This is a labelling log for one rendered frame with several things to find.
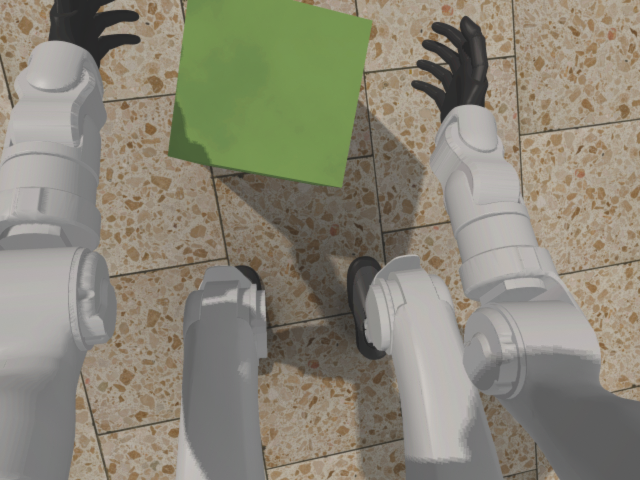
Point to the robot left hand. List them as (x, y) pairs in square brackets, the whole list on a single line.
[(76, 22)]

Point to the carton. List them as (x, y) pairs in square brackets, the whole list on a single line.
[(269, 87)]

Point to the robot right hand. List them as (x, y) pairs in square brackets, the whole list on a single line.
[(467, 84)]

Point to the robot right upper arm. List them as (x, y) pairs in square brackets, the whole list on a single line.
[(541, 360)]

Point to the robot left foot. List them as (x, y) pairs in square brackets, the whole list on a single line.
[(250, 273)]

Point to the robot left forearm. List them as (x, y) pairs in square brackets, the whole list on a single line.
[(50, 164)]

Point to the robot left upper arm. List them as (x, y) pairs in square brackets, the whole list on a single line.
[(55, 305)]

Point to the robot right forearm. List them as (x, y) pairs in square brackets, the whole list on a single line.
[(501, 258)]

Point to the robot right thigh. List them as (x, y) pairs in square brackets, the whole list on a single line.
[(445, 429)]

